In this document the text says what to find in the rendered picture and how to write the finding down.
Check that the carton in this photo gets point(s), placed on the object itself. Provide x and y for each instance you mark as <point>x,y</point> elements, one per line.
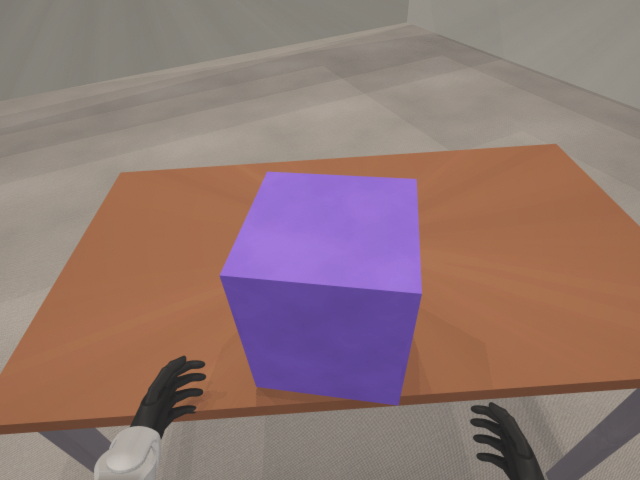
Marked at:
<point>324,284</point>

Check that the left robot forearm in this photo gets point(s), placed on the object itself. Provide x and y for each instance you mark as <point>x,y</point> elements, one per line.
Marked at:
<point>134,454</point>

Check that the robot left hand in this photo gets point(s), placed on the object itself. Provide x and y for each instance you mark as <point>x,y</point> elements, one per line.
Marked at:
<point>156,409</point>

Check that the table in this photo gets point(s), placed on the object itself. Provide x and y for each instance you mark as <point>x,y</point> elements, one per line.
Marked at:
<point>530,278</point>

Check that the robot right hand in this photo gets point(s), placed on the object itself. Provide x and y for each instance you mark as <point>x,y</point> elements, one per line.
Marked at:
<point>519,461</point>

